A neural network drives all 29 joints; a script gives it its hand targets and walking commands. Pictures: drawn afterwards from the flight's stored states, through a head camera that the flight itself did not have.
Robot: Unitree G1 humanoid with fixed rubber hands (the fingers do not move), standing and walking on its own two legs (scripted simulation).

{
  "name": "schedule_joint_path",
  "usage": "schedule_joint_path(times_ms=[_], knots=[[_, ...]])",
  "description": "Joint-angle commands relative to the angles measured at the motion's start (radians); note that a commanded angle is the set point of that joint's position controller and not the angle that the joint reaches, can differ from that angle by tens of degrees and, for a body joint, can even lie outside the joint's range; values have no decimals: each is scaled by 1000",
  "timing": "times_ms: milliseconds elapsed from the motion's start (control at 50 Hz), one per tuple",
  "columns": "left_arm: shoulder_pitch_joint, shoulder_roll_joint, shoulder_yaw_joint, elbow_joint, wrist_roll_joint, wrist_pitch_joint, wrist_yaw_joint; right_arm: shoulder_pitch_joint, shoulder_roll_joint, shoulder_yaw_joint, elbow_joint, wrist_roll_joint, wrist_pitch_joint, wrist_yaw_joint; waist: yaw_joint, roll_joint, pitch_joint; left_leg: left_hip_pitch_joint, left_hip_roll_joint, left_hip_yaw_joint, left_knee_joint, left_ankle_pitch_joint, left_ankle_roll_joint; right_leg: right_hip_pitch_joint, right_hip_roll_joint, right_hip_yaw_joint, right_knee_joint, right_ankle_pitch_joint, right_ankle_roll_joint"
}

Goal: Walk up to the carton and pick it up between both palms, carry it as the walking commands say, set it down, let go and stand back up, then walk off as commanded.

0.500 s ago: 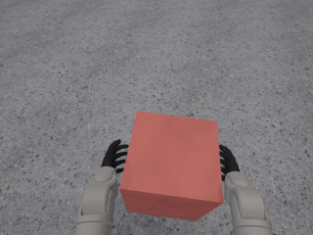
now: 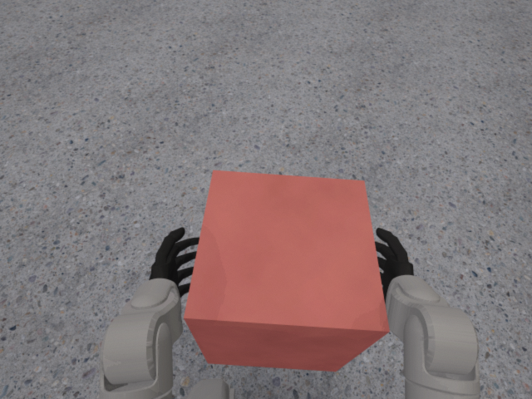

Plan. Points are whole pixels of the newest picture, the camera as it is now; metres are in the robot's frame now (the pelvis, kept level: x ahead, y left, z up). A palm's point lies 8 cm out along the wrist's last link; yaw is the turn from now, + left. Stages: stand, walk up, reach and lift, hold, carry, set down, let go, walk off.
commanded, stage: carry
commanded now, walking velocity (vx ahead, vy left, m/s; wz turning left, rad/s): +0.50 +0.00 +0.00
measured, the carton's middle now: (279, 279) +0.29 +0.01 +0.00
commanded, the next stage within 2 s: none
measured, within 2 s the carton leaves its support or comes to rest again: neither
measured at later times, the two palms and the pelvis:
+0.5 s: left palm (207, 110) +0.57 +0.14 +0.08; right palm (375, 130) +0.54 -0.16 +0.08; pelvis +0.29 +0.02 +0.00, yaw -6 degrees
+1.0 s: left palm (219, 77) +0.68 +0.13 +0.07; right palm (368, 86) +0.67 -0.17 +0.07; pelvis +0.40 -0.01 +0.00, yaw -2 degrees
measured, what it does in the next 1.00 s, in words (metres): walks ahead: left foot, then right foot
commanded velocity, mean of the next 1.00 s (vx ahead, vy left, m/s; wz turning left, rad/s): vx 0.14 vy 0.00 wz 0.00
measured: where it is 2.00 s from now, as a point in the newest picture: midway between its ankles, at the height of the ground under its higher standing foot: (267, 344)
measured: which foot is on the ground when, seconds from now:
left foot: up 0.00-0.14, down 0.16-1.00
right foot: down 0.00-0.16, up 0.18-0.54, down 0.56-1.00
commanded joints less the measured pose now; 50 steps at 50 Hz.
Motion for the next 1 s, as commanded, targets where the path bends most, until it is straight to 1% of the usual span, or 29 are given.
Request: schedule_joint_path(times_ms=[0,20,60,80,140,160,180,200,220,260,300,320,360,440,480,520,540,560,580,600,660,680,700,720,740,780,880,940,980], knots=[[-528,-865,-792,-239,-447,-11,-242,-428,894,761,-186,379,-38,243,6,10,-420,-33,33,20,-378,249,-7,383,-281,218,-153,773,-62],[-545,-843,-783,-228,-446,-6,-253,-421,899,755,-183,362,-43,233,-2,-64,-391,82,-11,88,-477,342,-10,295,-223,115,-161,834,-36],[-547,-824,-766,-254,-457,7,-267,-381,864,736,-168,333,-27,221,-8,-110,-415,218,-60,159,-534,402,-12,247,-225,68,-120,895,-25],[-530,-823,-749,-183,-451,26,-271,-445,854,729,-177,338,-23,215,-9,-45,-386,287,-101,207,-610,449,2,227,-200,28,-30,969,-20],[-593,-792,-730,-156,-438,57,-286,-433,852,719,-125,279,6,211,-54,-49,-474,561,-33,137,-632,443,50,46,-157,-8,225,756,22],[-543,-807,-696,-52,-414,76,-286,-456,867,703,-80,281,30,220,-63,91,-513,703,152,-106,-657,473,120,-111,-87,-21,501,490,52],[-549,-767,-662,26,-371,92,-284,-460,858,665,21,255,48,226,-53,329,-471,733,369,-463,-754,525,247,-304,26,5,784,-166,64],[-527,-787,-637,81,-374,89,-294,-463,878,659,50,274,51,231,-42,249,-493,679,408,-625,-848,335,333,-359,3,180,875,-274,31],[-525,-826,-635,68,-382,83,-301,-529,890,712,-36,316,42,236,-34,160,-488,601,426,-599,-901,47,297,-352,-61,220,889,-210,26],[-655,-928,-686,22,-446,83,-296,-599,964,706,-12,348,32,240,-24,198,-411,576,380,-520,-906,197,265,-437,-111,201,829,-142,33],[-702,-952,-705,-19,-441,63,-278,-637,1020,719,-1,378,25,250,-14,35,-438,484,323,-323,-903,294,218,-369,-144,181,708,-113,46],[-692,-957,-702,-33,-435,57,-267,-662,1041,724,-10,409,26,252,-9,87,-446,514,333,-322,-897,443,204,-365,-132,171,658,-79,59],[-641,-966,-696,-43,-434,44,-261,-710,1021,750,-116,433,19,256,-12,55,-454,456,313,-172,-880,603,214,-275,-135,123,468,-130,61],[-575,-943,-695,-59,-421,49,-249,-627,995,735,-103,425,31,256,-22,247,-449,496,219,25,-800,900,136,-182,-53,9,170,87,59],[-633,-963,-699,-86,-436,56,-252,-656,986,747,-117,423,39,251,-18,227,-506,535,165,74,-701,982,95,-87,-44,-19,29,183,56],[-615,-938,-702,-95,-437,64,-252,-601,982,732,-77,395,54,245,-12,123,-528,425,114,97,-639,837,57,87,-96,20,-37,387,44],[-585,-926,-693,-58,-437,71,-260,-560,960,725,-47,380,57,244,-17,79,-555,357,120,68,-572,758,30,177,-176,113,-13,597,15],[-588,-931,-687,2,-435,82,-263,-545,965,717,-12,362,66,243,-23,-5,-562,266,87,75,-528,453,-10,271,-291,230,-13,836,-19],[-578,-922,-687,41,-422,82,-264,-551,958,723,6,358,75,248,-20,-103,-543,174,39,80,-579,197,-33,298,-322,242,-7,935,-58],[-569,-906,-659,60,-399,78,-266,-585,944,742,0,368,75,255,-22,-155,-499,199,49,62,-617,163,-34,249,-330,241,-26,838,-77],[-632,-949,-648,10,-417,64,-269,-693,992,771,-78,410,63,261,-20,-81,-559,311,95,20,-633,429,-38,209,-253,140,26,760,-15],[-634,-946,-667,-7,-430,60,-270,-660,986,747,-61,408,56,260,-16,21,-535,324,99,32,-612,508,-36,184,-244,137,42,808,-4],[-644,-939,-679,-15,-422,56,-264,-622,990,743,-39,389,53,260,-25,-13,-583,370,111,41,-606,492,-35,177,-249,138,39,752,10],[-689,-957,-703,-55,-443,55,-261,-628,1013,737,-43,409,56,262,-19,85,-572,410,102,59,-613,670,-49,159,-232,106,81,893,5],[-652,-934,-692,-69,-435,53,-261,-626,1010,757,-73,411,49,260,-16,26,-582,388,99,56,-567,680,-44,154,-227,109,97,944,12],[-644,-944,-688,-62,-427,61,-255,-584,1005,726,-29,389,60,260,-14,102,-576,411,97,60,-594,740,-44,159,-227,93,120,979,-9],[-645,-941,-707,-91,-449,48,-261,-598,1004,743,-96,393,34,251,-19,-19,-609,393,103,69,-554,716,-46,202,-201,65,125,987,6],[-582,-928,-688,-58,-436,55,-259,-590,996,725,-107,400,33,244,-17,64,-588,395,79,99,-532,787,-42,202,-188,75,148,1031,3],[-614,-942,-700,-33,-431,56,-260,-589,985,741,-86,386,40,249,-17,-46,-579,371,99,76,-570,622,-41,203,-214,74,124,990,-9]])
